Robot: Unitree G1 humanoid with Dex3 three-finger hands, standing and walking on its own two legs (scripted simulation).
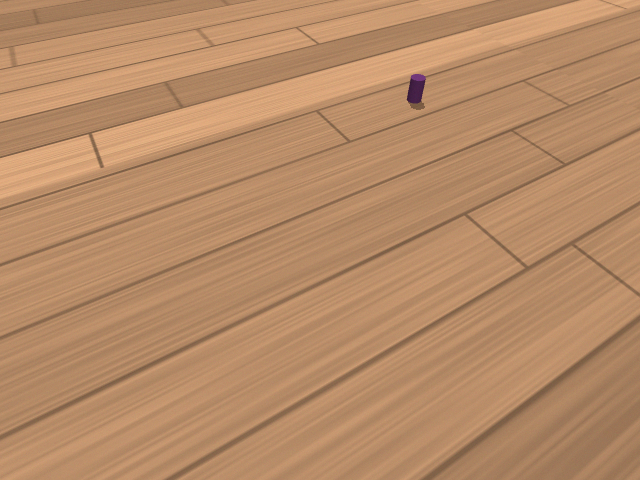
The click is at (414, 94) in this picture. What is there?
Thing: squat round
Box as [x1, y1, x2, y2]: [407, 74, 425, 103]
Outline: 420,74 413,74 411,76 407,100 410,102 415,103 420,101 425,77
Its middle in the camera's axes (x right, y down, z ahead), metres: +0.57 -0.91 +2.36
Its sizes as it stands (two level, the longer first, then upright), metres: 0.086 0.086 0.142
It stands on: the floor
